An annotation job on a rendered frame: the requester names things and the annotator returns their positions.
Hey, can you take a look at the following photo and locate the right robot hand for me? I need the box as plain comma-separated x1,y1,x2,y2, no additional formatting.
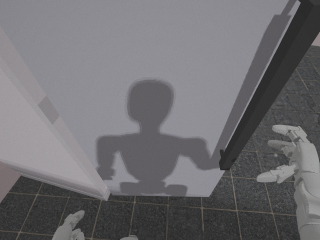
256,124,320,184

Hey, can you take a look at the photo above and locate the fridge door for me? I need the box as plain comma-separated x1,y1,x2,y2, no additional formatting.
0,0,301,197

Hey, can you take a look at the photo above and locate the right robot forearm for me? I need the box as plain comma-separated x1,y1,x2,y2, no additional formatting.
294,172,320,240

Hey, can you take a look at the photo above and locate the handle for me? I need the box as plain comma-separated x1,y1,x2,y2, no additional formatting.
219,0,320,171

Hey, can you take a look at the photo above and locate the left robot hand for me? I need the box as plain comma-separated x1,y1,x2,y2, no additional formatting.
52,210,85,240

